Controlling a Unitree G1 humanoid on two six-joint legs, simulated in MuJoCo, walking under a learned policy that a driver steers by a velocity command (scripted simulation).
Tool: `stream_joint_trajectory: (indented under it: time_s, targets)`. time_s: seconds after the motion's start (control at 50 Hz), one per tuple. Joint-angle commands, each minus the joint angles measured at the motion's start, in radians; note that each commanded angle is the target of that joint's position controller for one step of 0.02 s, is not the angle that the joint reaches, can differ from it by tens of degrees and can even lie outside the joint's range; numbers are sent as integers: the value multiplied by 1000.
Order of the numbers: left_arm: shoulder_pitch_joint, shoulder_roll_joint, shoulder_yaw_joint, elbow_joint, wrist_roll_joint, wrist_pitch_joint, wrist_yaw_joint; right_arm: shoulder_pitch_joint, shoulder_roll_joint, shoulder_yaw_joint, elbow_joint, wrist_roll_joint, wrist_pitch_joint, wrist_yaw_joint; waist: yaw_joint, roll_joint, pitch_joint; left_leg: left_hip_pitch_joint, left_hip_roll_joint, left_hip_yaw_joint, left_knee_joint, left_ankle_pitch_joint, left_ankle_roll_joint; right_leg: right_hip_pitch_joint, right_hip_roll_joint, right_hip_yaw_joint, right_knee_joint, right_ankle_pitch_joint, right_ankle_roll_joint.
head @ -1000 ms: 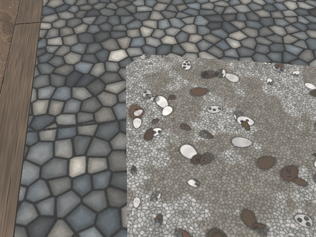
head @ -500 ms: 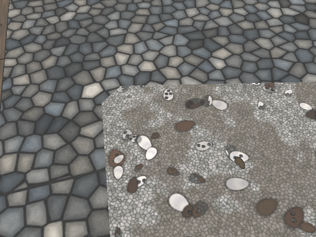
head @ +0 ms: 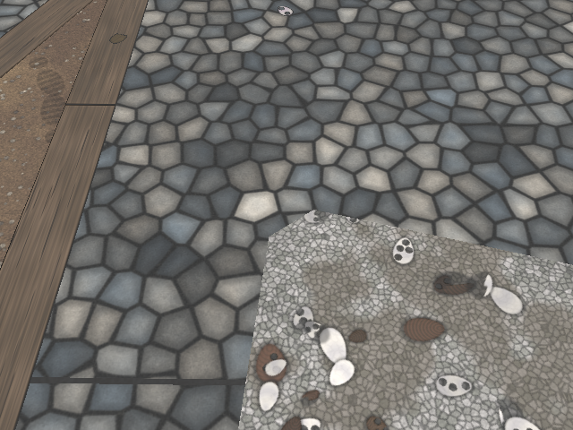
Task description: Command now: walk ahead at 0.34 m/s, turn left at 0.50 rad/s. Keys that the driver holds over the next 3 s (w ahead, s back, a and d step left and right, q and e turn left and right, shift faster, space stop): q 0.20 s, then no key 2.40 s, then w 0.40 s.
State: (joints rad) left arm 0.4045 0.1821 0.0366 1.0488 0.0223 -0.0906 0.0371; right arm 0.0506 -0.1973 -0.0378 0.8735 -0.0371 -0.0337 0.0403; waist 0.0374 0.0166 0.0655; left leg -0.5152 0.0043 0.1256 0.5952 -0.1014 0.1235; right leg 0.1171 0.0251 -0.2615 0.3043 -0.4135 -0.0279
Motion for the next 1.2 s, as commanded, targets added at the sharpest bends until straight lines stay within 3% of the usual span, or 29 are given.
stream_joint_trajectory:
  time_s: [0.02,0.04,0.06,0.08,0.1,0.12,0.14,0.16,0.2,0.26,0.34,0.42,0.5,0.54,0.56,0.58,0.6,0.62,0.64,0.66,0.7,0.74,0.82,1.2]
  targets:
    - [-2,189,39,-46,-12,11,12,295,-117,-44,36,-20,-28,-14,-157,-93,-150,333,-88,13,-138,80,77,-99,-236,23,531,1101,-45]
    - [-5,157,33,-87,-22,7,5,377,-216,-73,43,-25,-34,-25,-179,24,-255,583,123,-218,-106,398,144,-338,-167,14,857,560,-5]
    - [70,93,21,-141,-52,10,-6,329,-311,-97,11,1,-20,-30,-103,222,-411,875,419,-683,-104,890,365,-692,37,128,1219,-230,41]
    - [-21,155,31,-149,-21,12,-7,337,-291,-96,0,35,0,-38,-130,0,-406,794,373,-581,-137,883,340,-728,-32,281,1214,-123,36]
    - [-85,132,26,-175,-26,8,-9,252,-243,-83,-11,39,6,-44,-108,7,-267,655,339,-487,-180,788,304,-756,-66,288,1158,-46,34]
    - [-96,131,28,-170,-18,10,-7,197,-182,-67,-17,41,11,-47,-69,-47,-149,510,278,-421,-231,706,244,-735,-95,285,1058,-8,39]
    - [-106,138,33,-179,3,26,-7,170,-154,-59,-22,48,13,-52,-43,-42,-99,415,226,-372,-257,656,207,-701,-109,291,986,8,48]
    - [-79,129,33,-177,17,50,-7,160,-140,-53,-25,46,14,-54,-21,-27,-96,345,194,-339,-271,645,187,-643,-110,287,941,20,59]
    - [-58,108,30,-185,15,82,-8,170,-172,-58,-29,32,4,-48,-2,-16,-123,305,160,-315,-264,693,176,-610,-92,276,881,41,75]
    - [-75,111,31,-196,8,97,-9,185,-188,-59,-38,23,1,-45,-6,17,-159,313,143,-293,-268,674,151,-620,-93,268,795,106,82]
    - [-172,131,33,-226,4,112,-7,220,-180,-52,-35,21,14,-49,-42,57,-144,354,141,-324,-298,462,108,-649,-103,280,678,160,78]
    - [-220,133,30,-236,-4,119,-3,240,-175,-45,-27,10,22,-55,-66,67,-115,395,166,-365,-307,341,111,-628,-93,290,562,132,65]
    - [-205,121,23,-225,-15,114,8,225,-166,-33,-17,4,27,-59,-65,76,-99,384,175,-376,-258,402,115,-498,-57,275,413,47,41]
    - [-172,110,19,-209,-20,109,14,205,-164,-27,-10,10,31,-64,-46,74,-92,378,169,-387,-216,418,95,-405,-37,261,253,67,23]
    - [-136,101,15,-195,-17,102,17,189,-162,-22,-8,19,34,-68,-18,57,-86,351,152,-384,-191,378,62,-319,-38,260,90,181,14]
    - [-114,119,15,-185,-5,89,20,197,-139,-13,-10,25,31,-70,-19,16,-96,291,126,-383,-175,269,10,-204,-103,330,-16,335,3]
    - [-104,186,20,-189,14,76,25,245,-89,1,-18,28,26,-69,-58,-125,-132,242,52,-314,-85,45,-36,-121,-284,506,-45,570,-37]
    - [-195,197,17,-193,-6,79,15,290,-82,-1,13,41,39,-72,-104,-205,-97,264,-50,-234,-130,-226,-56,-216,-348,537,15,800,-144]
    - [-228,144,3,-201,-7,75,3,276,-107,0,35,28,47,-76,-91,-170,-105,344,-26,-228,-153,-227,-64,-263,-330,513,13,761,-154]
    - [-239,128,-5,-195,-6,72,-3,245,-110,-1,43,27,49,-75,-86,-160,-94,388,-18,-248,-208,-143,-63,-289,-271,470,6,657,-113]
    - [-208,142,-5,-173,-8,73,-1,195,-141,-7,52,23,47,-66,-61,-156,-70,431,16,-271,-254,3,-69,-312,-185,422,-15,445,-48]
    - [-181,154,0,-145,-18,74,3,214,-134,-3,86,28,42,-63,-56,-96,-48,398,36,-278,-268,54,-70,-262,-149,387,-8,414,-33]
    - [-164,138,-3,-108,-15,75,2,209,-111,5,139,30,36,-75,-43,-31,-47,379,43,-282,-298,56,-76,-213,-147,377,8,437,-41]
    - [-124,104,-30,23,-14,79,3,234,-85,33,269,30,37,-85,-41,-23,-11,372,60,-272,-303,16,-80,-244,-120,377,-19,333,-40]
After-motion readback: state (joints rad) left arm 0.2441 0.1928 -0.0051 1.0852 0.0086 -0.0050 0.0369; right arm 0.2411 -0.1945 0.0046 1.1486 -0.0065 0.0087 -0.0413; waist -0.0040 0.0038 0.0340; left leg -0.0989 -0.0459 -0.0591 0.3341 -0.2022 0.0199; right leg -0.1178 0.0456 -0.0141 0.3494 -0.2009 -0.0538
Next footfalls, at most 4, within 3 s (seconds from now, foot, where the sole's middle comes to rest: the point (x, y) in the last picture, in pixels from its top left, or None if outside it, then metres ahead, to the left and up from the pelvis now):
0.02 left None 0.18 0.07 -0.76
0.58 right None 0.22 -0.12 -0.76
3.00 left None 0.32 0.12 -0.76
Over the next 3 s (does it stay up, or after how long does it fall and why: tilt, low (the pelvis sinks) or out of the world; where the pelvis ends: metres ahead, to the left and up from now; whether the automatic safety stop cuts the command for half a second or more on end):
stays up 0.26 0.01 0.01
